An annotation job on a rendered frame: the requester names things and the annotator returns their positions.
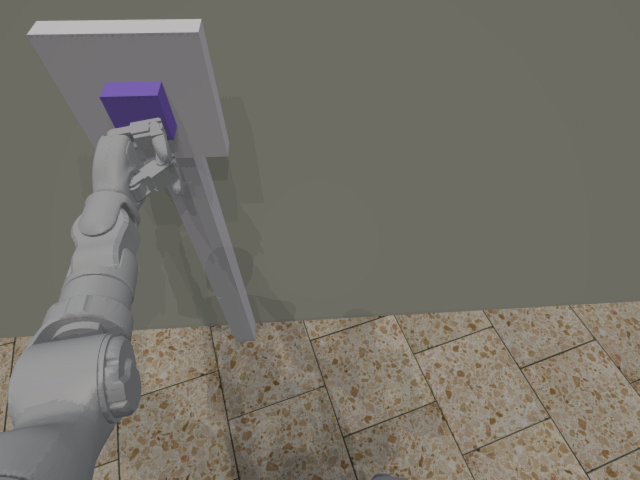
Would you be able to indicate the button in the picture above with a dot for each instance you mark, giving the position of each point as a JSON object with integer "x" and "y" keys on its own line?
{"x": 127, "y": 102}

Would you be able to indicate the left robot hand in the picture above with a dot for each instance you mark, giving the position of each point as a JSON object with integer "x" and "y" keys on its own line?
{"x": 117, "y": 167}

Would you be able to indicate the panel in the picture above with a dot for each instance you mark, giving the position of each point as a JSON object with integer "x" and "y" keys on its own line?
{"x": 82, "y": 55}

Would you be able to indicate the left robot upper arm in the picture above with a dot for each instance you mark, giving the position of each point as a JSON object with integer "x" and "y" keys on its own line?
{"x": 67, "y": 397}

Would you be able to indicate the robot left forearm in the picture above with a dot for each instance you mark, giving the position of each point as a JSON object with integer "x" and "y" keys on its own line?
{"x": 99, "y": 288}

